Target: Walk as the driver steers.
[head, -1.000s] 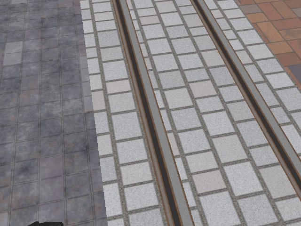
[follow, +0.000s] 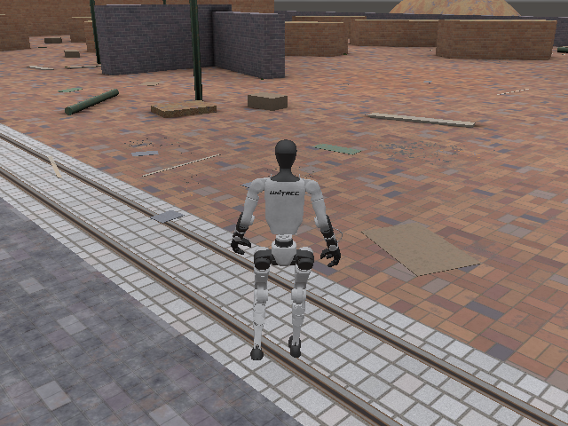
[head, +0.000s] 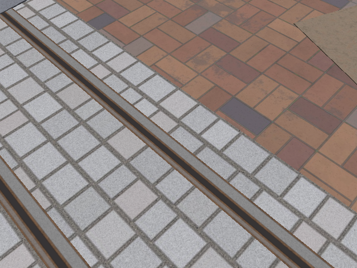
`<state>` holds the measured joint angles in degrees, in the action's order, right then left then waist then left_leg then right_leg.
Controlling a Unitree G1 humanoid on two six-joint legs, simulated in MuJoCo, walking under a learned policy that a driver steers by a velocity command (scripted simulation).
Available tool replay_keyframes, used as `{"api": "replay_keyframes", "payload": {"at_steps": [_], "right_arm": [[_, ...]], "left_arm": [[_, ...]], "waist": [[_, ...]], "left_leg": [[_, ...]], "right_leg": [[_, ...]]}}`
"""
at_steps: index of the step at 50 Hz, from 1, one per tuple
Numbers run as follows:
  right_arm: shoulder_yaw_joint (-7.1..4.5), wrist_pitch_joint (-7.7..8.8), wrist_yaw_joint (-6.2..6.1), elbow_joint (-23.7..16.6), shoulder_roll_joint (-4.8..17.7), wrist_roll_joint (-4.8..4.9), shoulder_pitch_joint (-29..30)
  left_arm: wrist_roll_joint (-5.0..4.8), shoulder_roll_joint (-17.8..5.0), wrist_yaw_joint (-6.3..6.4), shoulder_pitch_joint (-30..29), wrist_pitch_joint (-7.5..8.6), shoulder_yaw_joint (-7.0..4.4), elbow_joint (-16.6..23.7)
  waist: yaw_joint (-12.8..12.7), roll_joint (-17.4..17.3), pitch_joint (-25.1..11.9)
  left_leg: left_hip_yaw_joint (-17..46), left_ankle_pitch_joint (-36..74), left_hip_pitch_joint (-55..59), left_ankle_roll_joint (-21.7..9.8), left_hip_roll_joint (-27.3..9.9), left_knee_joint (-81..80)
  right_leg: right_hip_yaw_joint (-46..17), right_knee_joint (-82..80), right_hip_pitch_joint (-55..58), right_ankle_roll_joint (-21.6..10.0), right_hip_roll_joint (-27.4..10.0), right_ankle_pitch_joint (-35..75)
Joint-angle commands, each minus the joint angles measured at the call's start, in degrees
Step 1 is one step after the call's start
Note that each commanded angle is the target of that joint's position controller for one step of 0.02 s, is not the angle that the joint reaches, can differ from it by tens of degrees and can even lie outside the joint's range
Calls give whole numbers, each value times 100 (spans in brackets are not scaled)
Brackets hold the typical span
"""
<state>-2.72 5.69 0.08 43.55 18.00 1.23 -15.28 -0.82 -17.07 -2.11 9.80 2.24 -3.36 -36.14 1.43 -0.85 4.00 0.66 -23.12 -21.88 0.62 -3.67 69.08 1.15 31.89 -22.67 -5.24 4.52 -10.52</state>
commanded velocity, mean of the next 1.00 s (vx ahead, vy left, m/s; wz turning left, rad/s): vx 0.50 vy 0.00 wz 0.40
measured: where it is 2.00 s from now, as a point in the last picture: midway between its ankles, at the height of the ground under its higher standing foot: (100, 147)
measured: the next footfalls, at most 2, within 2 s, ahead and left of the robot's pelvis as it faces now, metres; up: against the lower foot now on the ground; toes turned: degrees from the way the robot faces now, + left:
left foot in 0.42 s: +0.40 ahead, +0.17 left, +0.00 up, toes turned +11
right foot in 0.90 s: +0.72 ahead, +0.04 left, +0.00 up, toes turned +30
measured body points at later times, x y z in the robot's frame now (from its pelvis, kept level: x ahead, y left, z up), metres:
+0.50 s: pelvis +0.29 +0.07 -0.01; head +0.33 +0.08 +0.44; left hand +0.29 +0.36 -0.13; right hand +0.52 -0.15 -0.10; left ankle +0.36 +0.16 -0.73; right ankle +0.11 -0.08 -0.64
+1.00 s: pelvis +0.58 +0.09 +0.00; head +0.60 +0.09 +0.45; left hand +0.60 +0.41 -0.07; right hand +0.78 -0.12 -0.11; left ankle +0.41 +0.16 -0.64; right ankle +0.68 +0.02 -0.73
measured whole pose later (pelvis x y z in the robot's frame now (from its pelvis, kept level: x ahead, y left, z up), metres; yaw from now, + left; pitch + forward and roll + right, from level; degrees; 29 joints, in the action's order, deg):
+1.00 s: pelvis +0.58 +0.09 +0.00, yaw +30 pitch +2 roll -1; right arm -3.4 1.2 -0.6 39.9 18.0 1.4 -19.9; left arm 0.4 -15.7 -0.7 8.8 5.9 -2.5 -39.2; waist 1.4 -2.2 0.3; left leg 7.0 -25.1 -20.9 -1.0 3.0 65.3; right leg 0.2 30.3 -21.6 -0.9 1.4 -10.5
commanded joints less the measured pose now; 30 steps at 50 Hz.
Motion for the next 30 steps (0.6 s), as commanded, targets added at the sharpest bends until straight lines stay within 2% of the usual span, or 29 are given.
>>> {"api": "replay_keyframes", "payload": {"at_steps": [1, 3, 5, 9, 12, 16, 17, 19, 20, 21, 22, 23, 24, 25, 26, 27, 28, 30], "right_arm": [[-171, 53, 3, -374, 751, -49, -110], [-127, -88, 3, -277, 548, -56, -247], [-88, -165, -21, -351, 423, -63, 36], [-47, -125, 54, -434, 280, -13, 555], [5, -91, 149, -610, 156, 16, 1041], [23, -74, 327, -900, 128, 2, 1453], [17, -76, 370, -970, 141, -8, 1475], [-61, -114, 402, -1027, 297, -31, 1197], [-157, -142, 387, -968, 474, -39, 739], [-311, -155, 334, -810, 744, -28, -67], [-468, -208, 237, -677, 1180, -15, -959], [-537, -181, 227, -693, 1593, 29, -948], [-391, -168, 203, -760, 1026, 14, -1181], [-336, -162, 174, -760, 854, -41, -939], [-328, -164, 157, -827, 828, -36, -569], [-297, -174, 147, -905, 727, -44, -229], [-252, -173, 124, -991, 629, -113, -36], [-250, -171, 88, -1009, 620, -92, 148]], "left_arm": [[126, -503, 46, 225, 173, -124, 251], [119, -584, 53, 265, 277, -137, 64], [133, -670, 84, 367, 341, -157, -117], [154, -669, 144, 447, 363, -129, -320], [120, -776, 167, 688, 349, -150, -521], [64, -837, 199, 943, 194, -189, -756], [49, -871, 221, 939, 142, -202, -778], [38, -1028, 294, 813, 53, -244, -740], [46, -1092, 340, 770, 3, -257, -714], [41, -1083, 387, 690, -35, -240, -680], [129, -913, 428, 775, 15, -151, -562], [264, -132, 286, 1447, 182, 101, -354], [117, -634, 173, 888, 391, 29, -364], [-101, -849, 106, 329, 513, -28, -135], [-63, -755, 116, 127, 582, 18, -50], [67, -759, 148, 65, 590, -12, -53], [121, -782, 156, 181, 536, -43, -54], [169, -685, 179, 415, 409, -32, -102]], "waist": [[-103, 410, -822], [-26, 341, -710], [-93, 281, -438], [-337, 313, -183], [-578, 270, 24], [-701, 221, 133], [-660, 258, 94], [-409, 487, -259], [-138, 587, -601], [329, 499, -1050], [705, -29, -1678], [88, -1446, -2269], [556, -809, -2660], [604, -531, -1837], [383, 37, -1299], [159, 242, -902], [-49, 88, -800], [-253, -81, -666]], "left_leg": [[362, 618, -1417, -15, -541, -157], [281, 840, -1265, 96, -551, -421], [301, 1411, -1546, 182, -560, -886], [279, 2921, -1519, 110, -335, -2320], [166, 3292, -1559, 3, -192, -3072], [24, 2625, -2079, -232, -58, -3538], [-82, 2310, -2070, -312, 13, -3589], [-444, 1645, -1462, -521, 348, -3569], [-589, 1406, -817, -654, 570, -3531], [-597, 1677, 395, -856, 765, -3822], [586, 1963, 2208, -1234, 32, -3890], [3765, 1064, 4279, -2347, -1374, -4244], [4522, 574, 4638, -2321, -1475, -4861], [3649, 845, 4085, -2049, -1313, -5023], [3069, 1363, 3238, -1912, -1100, -5088], [2660, 2022, 2483, -1851, -916, -5196], [2407, 2479, 1960, -1855, -773, -5335], [2098, 2877, 1360, -1900, -616, -5529]], "right_leg": [[-2066, -1763, 1686, -1099, -1692, 1161], [-1546, -2014, 1301, -1132, -1668, 1691], [-1084, -2230, 1202, -1046, -1595, 1813], [-241, -2414, 1337, -649, -1323, 1569], [-49, -2524, 1736, -555, -1517, 1419], [95, -2104, 2821, -490, -1846, 2136], [141, -1898, 3016, -440, -1901, 2619], [320, -1156, 3180, -287, -1883, 4591], [420, -454, 3140, -203, -1828, 5489], [620, 675, 2683, -28, -1656, 5588], [690, 2375, 1346, 192, -1421, 3937], [253, 4360, -1300, 565, -105, -1749], [-801, 4893, -1972, 488, -161, -2197], [-833, 4760, -2358, 396, -456, -1687], [-751, 4278, -2262, 371, -690, -1271], [-694, 3776, -2010, 436, -839, -1069], [-721, 3564, -1617, 503, -944, -934], [-609, 3095, -1336, 722, -985, -867]]}}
